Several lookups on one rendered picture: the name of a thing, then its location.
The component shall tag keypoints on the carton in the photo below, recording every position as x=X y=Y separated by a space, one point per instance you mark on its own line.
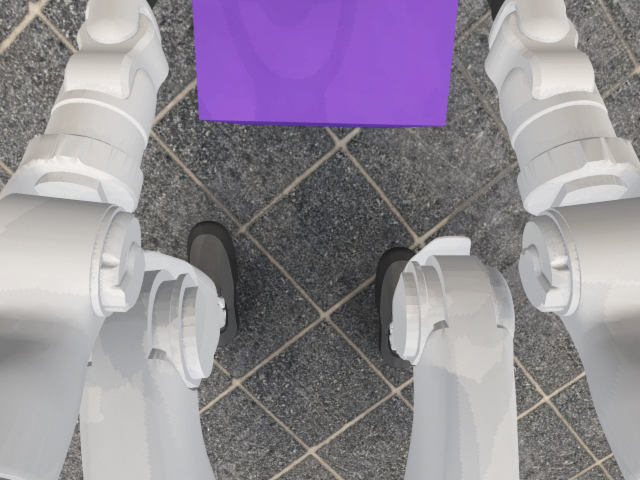
x=328 y=63

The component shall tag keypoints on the robot right thigh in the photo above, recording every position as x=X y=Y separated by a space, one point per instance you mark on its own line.
x=465 y=413

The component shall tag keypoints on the right robot upper arm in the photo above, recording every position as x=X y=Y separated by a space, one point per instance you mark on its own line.
x=583 y=263

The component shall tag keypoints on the left robot upper arm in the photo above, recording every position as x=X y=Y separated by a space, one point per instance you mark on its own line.
x=65 y=265

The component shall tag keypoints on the right robot forearm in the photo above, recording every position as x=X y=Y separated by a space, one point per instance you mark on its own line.
x=557 y=122

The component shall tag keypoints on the right robot foot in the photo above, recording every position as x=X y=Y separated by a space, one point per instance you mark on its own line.
x=388 y=272

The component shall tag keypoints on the left robot forearm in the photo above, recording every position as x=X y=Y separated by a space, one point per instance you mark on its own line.
x=100 y=123

